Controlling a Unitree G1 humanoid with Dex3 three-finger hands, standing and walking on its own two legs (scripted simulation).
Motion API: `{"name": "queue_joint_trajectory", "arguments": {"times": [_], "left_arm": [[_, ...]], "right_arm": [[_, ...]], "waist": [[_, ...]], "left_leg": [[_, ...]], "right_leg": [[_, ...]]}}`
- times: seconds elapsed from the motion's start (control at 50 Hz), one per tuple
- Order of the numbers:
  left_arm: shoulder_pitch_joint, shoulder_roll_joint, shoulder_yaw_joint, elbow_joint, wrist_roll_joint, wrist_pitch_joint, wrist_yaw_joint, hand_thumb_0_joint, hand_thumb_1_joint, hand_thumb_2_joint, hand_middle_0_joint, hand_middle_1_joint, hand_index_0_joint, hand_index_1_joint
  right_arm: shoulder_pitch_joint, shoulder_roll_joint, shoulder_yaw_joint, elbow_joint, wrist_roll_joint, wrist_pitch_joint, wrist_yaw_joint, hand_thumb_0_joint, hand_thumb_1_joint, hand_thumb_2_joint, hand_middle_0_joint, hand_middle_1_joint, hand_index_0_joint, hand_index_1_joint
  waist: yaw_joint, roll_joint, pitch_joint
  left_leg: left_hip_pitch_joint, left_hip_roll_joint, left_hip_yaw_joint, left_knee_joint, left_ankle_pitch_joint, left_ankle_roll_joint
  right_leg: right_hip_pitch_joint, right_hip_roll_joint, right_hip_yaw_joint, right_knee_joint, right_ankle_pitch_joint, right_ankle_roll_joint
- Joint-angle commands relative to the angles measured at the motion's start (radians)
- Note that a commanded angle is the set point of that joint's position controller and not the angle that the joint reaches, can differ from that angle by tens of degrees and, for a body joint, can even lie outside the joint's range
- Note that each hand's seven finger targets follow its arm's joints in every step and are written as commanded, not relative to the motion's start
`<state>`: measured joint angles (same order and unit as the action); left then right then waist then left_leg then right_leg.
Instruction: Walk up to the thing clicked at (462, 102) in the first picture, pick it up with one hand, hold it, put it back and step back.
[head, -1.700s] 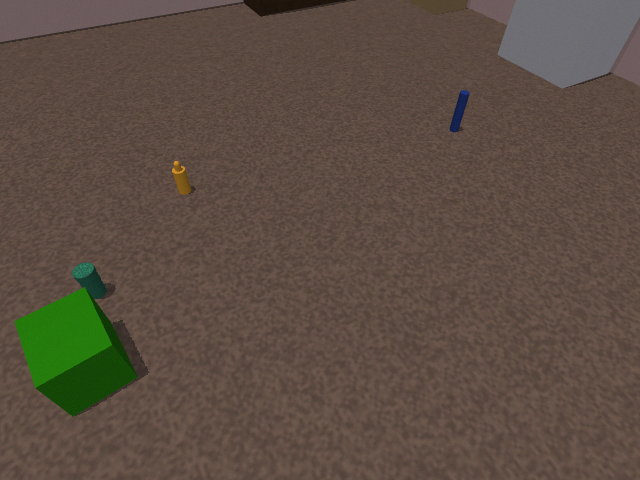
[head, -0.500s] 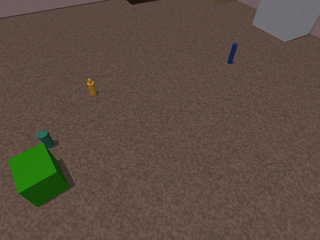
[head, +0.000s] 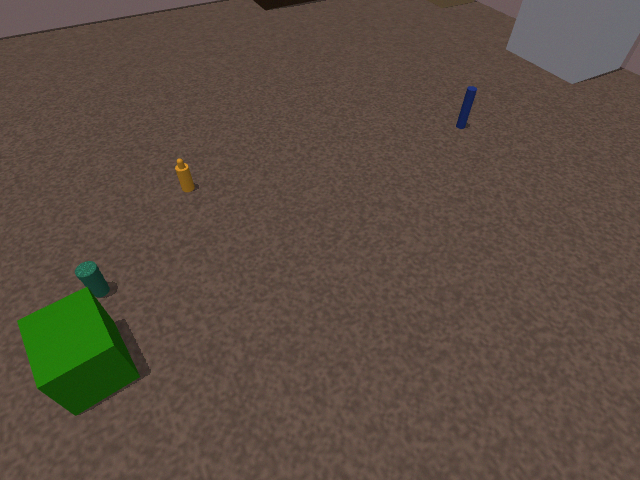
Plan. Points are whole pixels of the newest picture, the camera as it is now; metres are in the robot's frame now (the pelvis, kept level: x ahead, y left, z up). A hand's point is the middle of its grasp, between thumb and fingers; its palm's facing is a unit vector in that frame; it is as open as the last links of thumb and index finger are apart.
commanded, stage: stand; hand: left
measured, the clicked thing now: (466, 108) +2.00 -0.77 -0.67
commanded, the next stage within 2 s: walk up in 0.72 s
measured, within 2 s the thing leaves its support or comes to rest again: neither
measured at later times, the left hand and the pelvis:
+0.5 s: hand out of the picture +0.07 +0.25 -0.16, palm faces -0.03 -0.94 -0.34, open 7.4 cm; pelvis +0.00 +0.00 +0.00, yaw +0 degrees
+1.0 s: hand (157, 469) +0.18 +0.23 -0.13, palm faces -0.17 -0.91 -0.38, open 7.4 cm; pelvis +0.05 -0.05 -0.01, yaw -10 degrees
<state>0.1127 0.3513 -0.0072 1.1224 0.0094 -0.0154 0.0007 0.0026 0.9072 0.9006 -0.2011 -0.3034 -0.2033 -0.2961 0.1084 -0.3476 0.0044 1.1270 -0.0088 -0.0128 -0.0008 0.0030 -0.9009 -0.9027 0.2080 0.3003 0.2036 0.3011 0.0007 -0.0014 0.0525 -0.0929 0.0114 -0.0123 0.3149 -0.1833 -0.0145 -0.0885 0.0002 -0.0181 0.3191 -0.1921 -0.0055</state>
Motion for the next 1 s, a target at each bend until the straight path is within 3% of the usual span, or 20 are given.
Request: {"name": "queue_joint_trajectory", "arguments": {"times": [0.0, 0.68, 0.7, 0.72, 0.74, 0.76, 0.78, 0.8, 0.82, 0.88, 0.94, 0.98], "left_arm": [[-0.034, 0.215, 0.044, -0.060, -0.001, -0.020, 0.012, 0.000, 0.900, 0.900, -0.200, -0.300, -0.200, -0.300], [-0.027, 0.212, 0.041, -0.063, 0.000, -0.019, 0.010, 0.000, 0.900, 0.900, -0.200, -0.300, -0.200, -0.300], [-0.002, 0.334, 0.136, -0.167, 0.029, -0.017, -0.045, 0.000, 0.900, 0.900, -0.200, -0.300, -0.200, -0.300], [-0.110, 0.298, 0.127, -0.184, 0.030, -0.004, -0.068, 0.000, 0.900, 0.900, -0.200, -0.300, -0.200, -0.300], [-0.213, 0.252, 0.126, -0.236, 0.037, -0.003, -0.085, 0.000, 0.900, 0.900, -0.200, -0.300, -0.200, -0.300], [-0.244, 0.260, 0.128, -0.266, 0.044, -0.004, -0.091, 0.000, 0.900, 0.900, -0.200, -0.300, -0.200, -0.300], [-0.201, 0.270, 0.128, -0.259, 0.038, -0.010, -0.099, 0.000, 0.900, 0.900, -0.200, -0.300, -0.200, -0.300], [-0.132, 0.280, 0.134, -0.245, 0.032, -0.010, -0.111, 0.000, 0.900, 0.900, -0.200, -0.300, -0.200, -0.300], [-0.047, 0.284, 0.139, -0.234, 0.025, -0.004, -0.126, 0.000, 0.900, 0.900, -0.200, -0.300, -0.200, -0.300], [-0.045, 0.267, 0.145, -0.226, 0.021, 0.003, -0.155, 0.000, 0.900, 0.900, -0.200, -0.300, -0.200, -0.300], [-0.059, 0.269, 0.150, -0.231, 0.019, 0.000, -0.162, 0.000, 0.900, 0.900, -0.200, -0.300, -0.200, -0.300], [0.021, 0.272, 0.156, -0.202, 0.022, -0.005, -0.152, 0.000, 0.900, 0.900, -0.200, -0.300, -0.200, -0.300]], "right_arm": [[-0.029, -0.210, -0.038, -0.060, 0.000, -0.017, -0.012, 0.000, -0.900, -0.900, 0.200, 0.300, 0.200, 0.300], [-0.019, -0.211, -0.039, -0.061, -0.001, -0.017, -0.012, 0.000, -0.900, -0.900, 0.200, 0.300, 0.200, 0.300], [0.048, -0.355, -0.134, -0.145, -0.032, -0.055, 0.004, 0.000, -0.900, -0.900, 0.200, 0.300, 0.200, 0.300], [0.099, -0.378, -0.155, -0.117, -0.038, -0.065, 0.007, 0.000, -0.900, -0.900, 0.200, 0.300, 0.200, 0.300], [0.162, -0.414, -0.179, -0.119, -0.033, -0.073, 0.003, 0.000, -0.900, -0.900, 0.200, 0.300, 0.200, 0.300], [0.143, -0.414, -0.180, -0.147, -0.031, -0.083, 0.003, 0.000, -0.900, -0.900, 0.200, 0.300, 0.200, 0.300], [0.110, -0.394, -0.175, -0.166, -0.027, -0.092, 0.000, 0.000, -0.900, -0.900, 0.200, 0.300, 0.200, 0.300], [0.071, -0.378, -0.170, -0.189, -0.026, -0.099, 0.000, 0.000, -0.900, -0.900, 0.200, 0.300, 0.200, 0.300], [0.017, -0.382, -0.172, -0.205, -0.033, -0.102, 0.003, 0.000, -0.900, -0.900, 0.200, 0.300, 0.200, 0.300], [-0.025, -0.372, -0.173, -0.232, -0.047, -0.104, 0.021, 0.000, -0.900, -0.900, 0.200, 0.300, 0.200, 0.300], [-0.024, -0.387, -0.174, -0.231, -0.050, -0.102, 0.033, 0.000, -0.900, -0.900, 0.200, 0.300, 0.200, 0.300], [-0.052, -0.387, -0.173, -0.234, -0.047, -0.093, 0.034, 0.000, -0.900, -0.900, 0.200, 0.300, 0.200, 0.300]], "waist": [[-0.002, 0.008, -0.081], [-0.001, 0.009, -0.070], [-0.026, -0.024, -0.189], [-0.083, 0.049, -0.098], [-0.137, 0.208, -0.029], [-0.126, 0.135, 0.036], [-0.085, 0.047, 0.020], [-0.042, 0.036, -0.014], [0.002, 0.100, -0.036], [0.008, 0.171, 0.017], [0.005, 0.164, 0.055], [0.047, 0.140, 0.014]], "left_leg": [[0.016, 0.115, -0.082, -0.034, 0.168, 0.033], [0.004, 0.118, -0.084, -0.047, 0.151, 0.034], [0.142, 0.141, -0.083, 0.049, -0.356, 0.108], [0.259, 0.203, -0.162, -0.010, -0.539, 0.145], [0.263, 0.386, -0.357, -0.167, -0.634, 0.221], [0.192, 0.495, -0.414, -0.216, -0.573, 0.272], [0.136, 0.479, -0.386, -0.222, -0.514, 0.252], [0.111, 0.441, -0.318, -0.225, -0.522, 0.226], [0.105, 0.419, -0.246, -0.232, -0.547, 0.217], [-0.031, 0.316, -0.030, -0.211, -0.453, 0.183], [-0.121, 0.288, 0.058, -0.167, -0.463, 0.163], [-0.163, 0.287, 0.100, -0.068, -0.459, 0.157]], "right_leg": [[0.007, -0.139, 0.106, -0.052, 0.182, -0.023], [0.002, -0.132, 0.106, -0.056, 0.156, -0.023], [-0.168, -0.084, 0.159, 0.060, -0.330, -0.059], [-0.479, -0.053, 0.105, 0.174, -0.415, -0.044], [-0.649, -0.027, 0.031, 0.452, -0.293, -0.023], [-0.736, -0.096, 0.105, 0.582, -0.265, -0.016], [-0.694, -0.123, 0.152, 0.633, -0.223, -0.017], [-0.645, -0.141, 0.160, 0.659, -0.193, -0.015], [-0.599, -0.164, 0.138, 0.628, -0.190, -0.009], [-0.440, -0.149, 0.037, 0.491, -0.157, 0.016], [-0.330, -0.127, -0.033, 0.388, -0.109, 0.010], [-0.198, -0.101, -0.092, 0.368, -0.092, 0.000]]}}
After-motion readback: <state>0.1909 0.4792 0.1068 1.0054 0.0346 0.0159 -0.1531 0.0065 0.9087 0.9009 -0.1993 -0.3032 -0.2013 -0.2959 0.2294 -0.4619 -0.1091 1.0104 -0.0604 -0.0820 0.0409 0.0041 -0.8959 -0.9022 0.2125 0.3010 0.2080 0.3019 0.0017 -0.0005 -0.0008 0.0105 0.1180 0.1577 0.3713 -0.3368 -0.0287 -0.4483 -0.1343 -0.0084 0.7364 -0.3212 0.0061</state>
